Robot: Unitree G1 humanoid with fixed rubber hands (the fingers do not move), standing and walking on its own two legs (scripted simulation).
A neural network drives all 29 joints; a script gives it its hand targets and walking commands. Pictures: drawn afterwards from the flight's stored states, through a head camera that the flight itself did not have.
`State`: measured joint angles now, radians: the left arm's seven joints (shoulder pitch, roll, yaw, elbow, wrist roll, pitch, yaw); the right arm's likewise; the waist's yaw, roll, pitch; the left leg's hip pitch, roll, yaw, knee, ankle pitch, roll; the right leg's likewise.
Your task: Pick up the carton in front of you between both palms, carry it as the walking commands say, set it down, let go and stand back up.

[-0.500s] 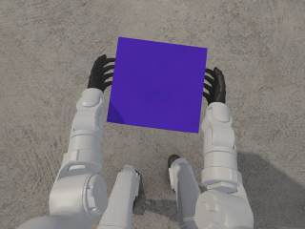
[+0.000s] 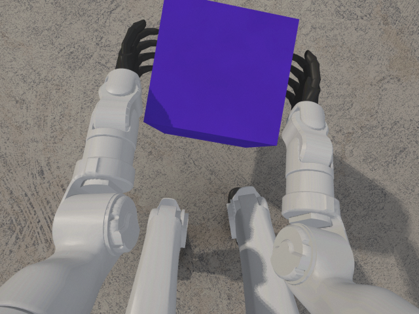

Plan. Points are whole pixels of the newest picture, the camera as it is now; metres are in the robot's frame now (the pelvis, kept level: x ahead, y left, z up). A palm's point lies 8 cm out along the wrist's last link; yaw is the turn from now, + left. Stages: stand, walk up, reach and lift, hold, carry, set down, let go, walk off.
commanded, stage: set down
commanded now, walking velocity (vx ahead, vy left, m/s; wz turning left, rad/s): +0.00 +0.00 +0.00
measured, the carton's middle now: (215, 89) +0.50 -0.05 -0.19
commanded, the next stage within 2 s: none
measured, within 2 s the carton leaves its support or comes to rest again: rests again in 1.52 s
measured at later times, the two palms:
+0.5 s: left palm (153, 75) +0.55 +0.09 -0.25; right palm (279, 110) +0.46 -0.20 -0.26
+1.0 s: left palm (159, 82) +0.56 +0.08 -0.31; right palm (278, 108) +0.47 -0.21 -0.29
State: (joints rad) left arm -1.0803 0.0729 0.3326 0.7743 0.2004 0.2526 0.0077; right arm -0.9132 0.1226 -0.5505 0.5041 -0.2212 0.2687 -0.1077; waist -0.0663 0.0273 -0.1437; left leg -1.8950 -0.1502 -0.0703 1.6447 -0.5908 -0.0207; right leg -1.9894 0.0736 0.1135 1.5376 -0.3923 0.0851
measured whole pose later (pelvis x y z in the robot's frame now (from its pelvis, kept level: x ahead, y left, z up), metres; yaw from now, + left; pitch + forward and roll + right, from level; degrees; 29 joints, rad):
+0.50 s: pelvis -0.03 +0.00 -0.10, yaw +0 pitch +47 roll -2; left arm -1.51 0.26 0.18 1.04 0.14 0.24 0.02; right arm -1.22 0.05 -0.61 0.60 -0.16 0.27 -0.16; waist -0.11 0.02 0.16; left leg -2.18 -0.19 -0.07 2.01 -0.64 -0.04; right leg -2.26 0.09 0.09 1.87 -0.42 0.12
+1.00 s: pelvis -0.02 +0.01 -0.14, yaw -1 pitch +45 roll -5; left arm -1.56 0.29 0.06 1.16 0.11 0.23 0.07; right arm -1.29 -0.03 -0.65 0.79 -0.14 0.23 -0.09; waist -0.16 0.00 0.21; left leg -2.25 -0.17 -0.05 2.15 -0.68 0.00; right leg -2.30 0.06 0.06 2.00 -0.49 0.13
